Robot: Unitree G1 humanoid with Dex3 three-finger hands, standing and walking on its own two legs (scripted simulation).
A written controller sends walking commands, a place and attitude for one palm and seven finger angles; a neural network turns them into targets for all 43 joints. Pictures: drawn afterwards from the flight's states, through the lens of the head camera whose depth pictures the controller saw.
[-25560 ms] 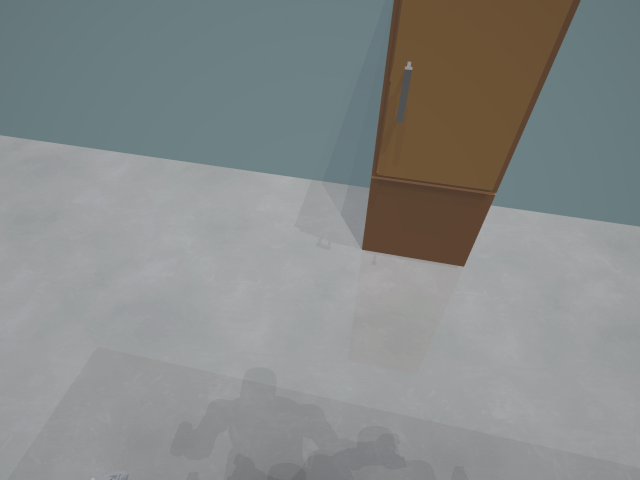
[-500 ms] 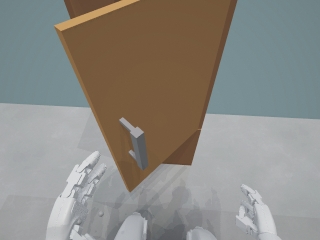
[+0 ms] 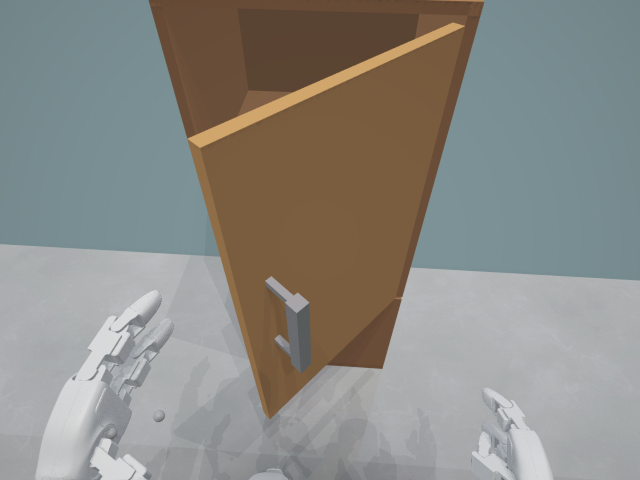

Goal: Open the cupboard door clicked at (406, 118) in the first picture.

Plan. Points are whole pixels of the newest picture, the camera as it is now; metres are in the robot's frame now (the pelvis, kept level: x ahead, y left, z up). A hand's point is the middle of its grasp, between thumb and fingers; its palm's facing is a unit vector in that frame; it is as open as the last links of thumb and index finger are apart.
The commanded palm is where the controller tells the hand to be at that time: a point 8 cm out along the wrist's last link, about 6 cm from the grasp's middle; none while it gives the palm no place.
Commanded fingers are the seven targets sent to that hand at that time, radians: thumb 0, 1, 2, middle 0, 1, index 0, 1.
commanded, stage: draw the hand back to the body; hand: left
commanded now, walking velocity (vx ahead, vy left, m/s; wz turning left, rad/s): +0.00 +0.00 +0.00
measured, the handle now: (288, 326) +0.31 +0.07 +0.03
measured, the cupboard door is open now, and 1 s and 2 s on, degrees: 49 49 49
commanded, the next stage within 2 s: step back with the hand held close in 1.06 s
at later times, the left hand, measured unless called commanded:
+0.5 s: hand (65, 324) +0.21 +0.24 +0.19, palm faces +0.34 -0.86 -0.39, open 11.2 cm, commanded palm +0.16 +0.29 +0.21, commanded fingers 0.00 0.62 0.78 -0.19 -0.30 -0.19 -0.30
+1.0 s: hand (48, 281) +0.23 +0.25 +0.22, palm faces +0.42 -0.82 -0.38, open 7.5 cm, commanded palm +0.18 +0.29 +0.24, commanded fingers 0.00 0.90 0.90 -0.20 -0.30 -0.20 -0.30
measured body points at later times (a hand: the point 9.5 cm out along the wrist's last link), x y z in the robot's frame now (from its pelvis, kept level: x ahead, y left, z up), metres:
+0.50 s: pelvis +0.03 +0.01 +0.06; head +0.00 +0.00 +0.51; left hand +0.18 +0.28 +0.21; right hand +0.21 -0.21 -0.01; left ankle +0.04 +0.11 -0.67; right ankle -0.01 -0.12 -0.67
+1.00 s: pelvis +0.03 +0.00 +0.07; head +0.01 -0.02 +0.52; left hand +0.20 +0.29 +0.24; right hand +0.21 -0.23 -0.01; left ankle +0.04 +0.11 -0.67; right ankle -0.01 -0.12 -0.67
